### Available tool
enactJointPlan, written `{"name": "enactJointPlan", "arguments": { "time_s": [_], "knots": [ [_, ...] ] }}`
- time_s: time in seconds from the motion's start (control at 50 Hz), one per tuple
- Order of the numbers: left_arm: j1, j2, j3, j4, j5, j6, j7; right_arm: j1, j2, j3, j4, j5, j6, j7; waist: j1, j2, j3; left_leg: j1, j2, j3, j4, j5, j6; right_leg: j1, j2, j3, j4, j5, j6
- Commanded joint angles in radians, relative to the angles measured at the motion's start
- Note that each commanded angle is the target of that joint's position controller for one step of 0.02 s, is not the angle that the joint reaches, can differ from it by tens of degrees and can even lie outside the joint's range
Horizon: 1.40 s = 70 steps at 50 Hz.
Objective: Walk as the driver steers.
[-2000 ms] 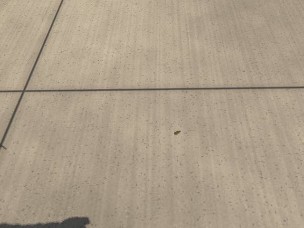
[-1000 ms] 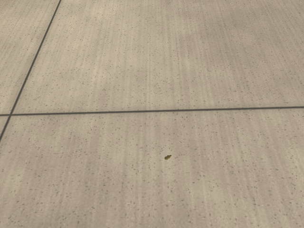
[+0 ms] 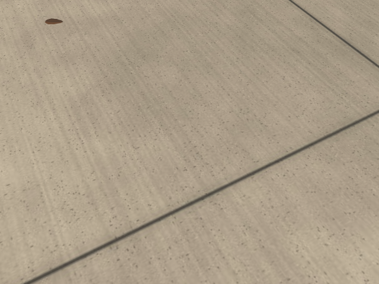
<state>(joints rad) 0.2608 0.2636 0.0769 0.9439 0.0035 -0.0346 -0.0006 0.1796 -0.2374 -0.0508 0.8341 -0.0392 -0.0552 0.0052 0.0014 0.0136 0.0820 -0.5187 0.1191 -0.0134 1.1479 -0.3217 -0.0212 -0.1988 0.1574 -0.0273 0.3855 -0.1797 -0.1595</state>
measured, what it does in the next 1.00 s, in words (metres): walks ahead, turning left: left foot, then right foot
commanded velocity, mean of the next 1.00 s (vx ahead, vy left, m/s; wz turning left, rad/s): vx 0.50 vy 0.00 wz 0.20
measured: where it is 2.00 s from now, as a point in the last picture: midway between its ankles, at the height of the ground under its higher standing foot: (130, 155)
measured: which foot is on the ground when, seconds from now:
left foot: up 0.00-0.34, down 0.36-0.88, up 0.90-1.00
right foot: down 0.00-0.36, up 0.38-0.86, down 0.88-1.00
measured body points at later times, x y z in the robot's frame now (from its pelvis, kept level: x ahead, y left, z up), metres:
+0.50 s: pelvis +0.30 +0.06 +0.00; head +0.32 +0.06 +0.45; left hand +0.36 +0.32 -0.14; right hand +0.37 -0.22 -0.13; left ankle +0.35 +0.11 -0.74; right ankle +0.21 -0.06 -0.65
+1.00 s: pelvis +0.57 +0.03 +0.00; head +0.60 +0.03 +0.45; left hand +0.67 +0.32 -0.09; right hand +0.69 -0.23 -0.13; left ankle +0.44 +0.11 -0.65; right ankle +0.65 -0.05 -0.74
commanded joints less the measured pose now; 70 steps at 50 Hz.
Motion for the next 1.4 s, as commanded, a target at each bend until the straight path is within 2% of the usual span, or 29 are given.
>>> {"name": "enactJointPlan", "arguments": {
  "time_s": [0.02,0.12,0.24,0.3,0.34,0.36,0.38,0.4,0.42,0.44,0.48,0.58,0.68,0.76,0.8,0.84,0.86,0.88,0.9,0.92,0.94,0.96,0.98,1.02,1.08,1.22,1.3,1.36,1.4],
  "knots": [
    [0.031,0.135,0.025,-0.056,-0.006,-0.035,0.002,0.055,-0.074,-0.016,-0.044,-0.009,0.027,0.008,-0.027,-0.006,-0.063,-0.073,0.009,0.015,-0.092,0.075,-0.033,0.047,-0.269,0.283,-0.178,0.356,-0.138],
    [0.146,0.132,0.020,-0.040,-0.002,-0.032,-0.001,-0.135,-0.082,-0.009,-0.115,-0.002,0.031,0.013,0.045,-0.056,-0.037,-0.179,-0.013,0.025,-0.315,0.258,-0.033,0.141,-0.251,0.294,-0.180,0.365,-0.086],
    [0.230,0.115,-0.002,-0.001,0.019,-0.045,0.014,-0.266,-0.076,0.009,-0.162,0.014,0.014,0.029,0.100,-0.082,-0.009,-0.141,-0.056,0.083,-0.530,0.321,0.054,0.299,-0.299,0.225,-0.181,0.520,-0.038],
    [0.179,0.144,-0.001,0.002,0.030,-0.052,0.025,-0.147,-0.109,-0.004,-0.134,0.019,0.006,0.024,0.021,-0.103,-0.043,0.046,-0.123,0.097,-0.597,0.205,0.120,0.328,-0.324,0.161,-0.078,0.824,0.002],
    [0.148,0.163,0.003,0.002,0.037,-0.048,0.026,0.115,-0.144,-0.026,-0.045,0.019,-0.004,0.008,-0.101,-0.074,-0.167,0.319,-0.180,0.109,-0.670,0.191,0.163,0.304,-0.292,0.096,0.239,0.947,0.026],
    [0.147,0.140,-0.006,-0.019,0.033,-0.052,0.025,0.274,-0.189,-0.041,-0.007,0.001,-0.008,-0.003,-0.160,-0.014,-0.259,0.557,-0.041,-0.058,-0.671,0.139,0.212,0.126,-0.255,0.064,0.504,0.690,0.039],
    [0.261,0.052,-0.021,-0.035,0.000,-0.056,0.010,0.325,-0.306,-0.072,0.003,-0.012,-0.006,-0.001,-0.095,0.238,-0.355,0.822,0.229,-0.601,-0.745,0.117,0.393,-0.255,-0.052,0.000,0.918,-0.027,0.105],
    [0.220,0.112,-0.014,-0.038,0.034,-0.064,0.006,0.233,-0.240,-0.061,0.005,0.031,0.008,0.016,-0.061,0.137,-0.314,0.773,0.227,-0.782,-0.883,0.037,0.395,-0.396,-0.066,0.106,0.989,-0.270,0.086],
    [0.121,0.123,-0.012,-0.066,0.035,-0.069,0.000,0.124,-0.194,-0.051,-0.022,0.038,0.011,0.020,-0.032,0.065,-0.152,0.618,0.203,-0.613,-0.890,-0.019,0.374,-0.449,-0.135,0.118,0.975,-0.180,0.085],
    [0.056,0.120,-0.017,-0.085,0.035,-0.076,-0.005,0.083,-0.144,-0.039,-0.028,0.031,0.010,0.023,-0.027,-0.013,-0.088,0.501,0.160,-0.504,-0.915,0.063,0.349,-0.434,-0.175,0.109,0.914,-0.119,0.090],
    [0.040,0.092,-0.024,-0.108,0.044,-0.057,-0.011,0.088,-0.116,-0.027,-0.006,0.032,0.001,0.015,0.018,-0.006,-0.045,0.363,0.073,-0.366,-0.939,0.236,0.303,-0.363,-0.216,0.102,0.804,-0.100,0.116],
    [-0.055,0.058,-0.040,-0.166,0.048,-0.018,-0.015,0.171,-0.166,-0.042,0.017,0.041,-0.014,0.007,0.012,0.034,-0.043,0.294,0.004,-0.268,-0.974,0.349,0.297,-0.386,-0.232,0.047,0.603,-0.029,0.192],
    [-0.253,0.045,-0.053,-0.241,0.036,-0.020,-0.024,0.270,-0.168,-0.050,0.024,0.041,-0.001,0.001,-0.065,0.053,-0.043,0.378,-0.031,-0.273,-0.935,0.409,0.238,-0.422,-0.210,0.036,0.353,0.156,0.220],
    [-0.350,0.051,-0.060,-0.289,0.026,-0.031,-0.023,0.315,-0.176,-0.054,0.016,0.026,0.007,-0.008,-0.099,0.062,-0.054,0.471,-0.012,-0.322,-0.854,0.525,0.231,-0.414,-0.174,0.040,0.247,0.138,0.209],
    [-0.328,0.070,-0.057,-0.296,0.023,-0.040,-0.021,0.287,-0.188,-0.059,-0.001,0.020,0.008,-0.016,-0.073,0.072,-0.062,0.474,0.002,-0.358,-0.808,0.550,0.210,-0.331,-0.160,0.059,0.176,0.090,0.190],
    [-0.190,0.107,-0.043,-0.261,0.020,-0.052,-0.010,0.224,-0.208,-0.065,-0.026,0.019,0.004,-0.016,-0.002,0.075,-0.107,0.417,-0.016,-0.375,-0.705,0.619,0.174,-0.109,-0.124,0.055,0.099,0.020,0.158],
    [-0.072,0.139,-0.030,-0.233,0.027,-0.066,0.002,0.208,-0.202,-0.062,-0.030,0.029,-0.004,-0.007,0.061,0.023,-0.171,0.366,-0.073,-0.333,-0.546,0.609,0.150,0.072,-0.153,0.078,0.031,0.042,0.129],
    [0.083,0.216,-0.010,-0.226,0.049,-0.073,0.022,0.210,-0.138,-0.044,-0.061,0.044,-0.015,0.001,0.116,-0.088,-0.318,0.257,-0.129,-0.249,-0.290,0.399,0.123,0.300,-0.373,0.283,0.004,-0.143,0.073],
    [0.092,0.296,0.009,-0.232,0.062,-0.055,0.029,0.316,-0.057,-0.027,-0.092,0.071,-0.011,-0.001,0.055,-0.292,-0.394,-0.043,-0.275,-0.115,-0.052,-0.240,0.096,0.499,-0.612,0.699,-0.085,-0.208,-0.031],
    [0.058,0.237,0.009,-0.228,0.044,-0.039,0.023,0.329,-0.144,-0.036,-0.068,0.036,0.007,-0.010,0.028,-0.204,-0.335,-0.144,-0.187,-0.093,0.064,-0.222,0.106,0.417,-0.612,0.792,-0.092,-0.312,-0.064],
    [0.002,0.133,-0.014,-0.244,0.035,-0.038,0.018,0.257,-0.160,-0.041,-0.059,0.021,0.015,-0.004,0.029,-0.076,-0.205,-0.149,-0.143,-0.094,0.079,-0.119,0.102,0.291,-0.552,0.630,-0.108,-0.296,-0.039],
    [-0.034,0.088,-0.027,-0.240,0.034,-0.041,0.013,0.204,-0.140,-0.038,-0.069,0.019,0.016,0.007,0.020,-0.047,-0.127,-0.129,-0.114,-0.084,0.043,-0.052,0.092,0.188,-0.492,0.474,-0.137,-0.164,-0.015],
    [-0.037,0.076,-0.031,-0.233,0.035,-0.046,0.014,0.183,-0.131,-0.038,-0.073,0.010,0.023,0.017,0.009,-0.086,-0.098,-0.108,-0.091,-0.075,0.014,-0.025,0.082,0.137,-0.449,0.367,-0.156,-0.059,0.010],
    [-0.009,0.080,-0.029,-0.208,0.025,-0.062,0.012,0.181,-0.119,-0.036,-0.080,0.001,0.046,0.034,-0.008,-0.130,-0.087,-0.083,-0.079,-0.057,0.004,0.004,0.065,0.093,-0.407,0.241,-0.176,0.108,0.024],
    [0.027,0.095,-0.019,-0.187,0.013,-0.080,0.005,0.109,-0.105,-0.031,-0.117,0.001,0.060,0.049,-0.013,-0.113,-0.089,-0.144,-0.065,-0.048,-0.006,0.068,0.050,0.110,-0.418,0.149,-0.206,0.225,0.004],
    [0.080,0.113,-0.007,-0.149,0.015,-0.075,0.001,-0.114,-0.072,-0.004,-0.197,0.005,0.055,0.073,0.026,-0.102,-0.026,-0.152,-0.052,0.027,-0.317,0.291,0.046,0.125,-0.387,-0.060,-0.235,0.278,0.021],
    [0.138,0.145,0.003,-0.119,0.017,-0.059,0.010,-0.205,-0.078,0.002,-0.239,-0.001,0.052,0.081,0.052,-0.099,-0.003,-0.100,-0.072,0.101,-0.470,0.220,0.096,0.216,-0.422,-0.118,-0.189,0.375,0.042],
    [0.158,0.186,0.011,-0.102,0.021,-0.037,0.019,-0.147,-0.100,-0.009,-0.234,-0.011,0.051,0.067,0.016,-0.120,-0.060,0.041,-0.161,0.160,-0.530,0.063,0.156,0.284,-0.430,-0.181,0.024,0.796,0.064],
    [0.151,0.197,0.010,-0.112,0.018,-0.020,0.021,0.126,-0.148,-0.039,-0.151,-0.023,0.035,0.045,-0.106,-0.066,-0.223,0.395,-0.218,0.129,-0.637,0.077,0.217,0.163,-0.402,-0.221,0.428,0.754,0.094]
  ]
}}
Velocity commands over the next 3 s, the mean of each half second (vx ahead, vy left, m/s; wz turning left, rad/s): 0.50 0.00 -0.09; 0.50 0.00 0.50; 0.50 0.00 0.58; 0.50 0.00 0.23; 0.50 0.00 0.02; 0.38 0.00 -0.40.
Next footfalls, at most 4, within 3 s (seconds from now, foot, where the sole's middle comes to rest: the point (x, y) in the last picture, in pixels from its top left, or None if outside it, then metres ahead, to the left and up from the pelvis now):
0.36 left None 0.39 0.11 -0.77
0.88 right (210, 220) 0.69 -0.04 -0.77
1.40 left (131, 185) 0.84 0.27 -0.77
1.94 right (123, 120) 1.19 0.35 -0.77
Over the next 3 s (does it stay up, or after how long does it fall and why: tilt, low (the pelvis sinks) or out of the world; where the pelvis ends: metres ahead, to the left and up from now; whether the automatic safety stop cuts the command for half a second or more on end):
stays up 1.39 0.66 -0.02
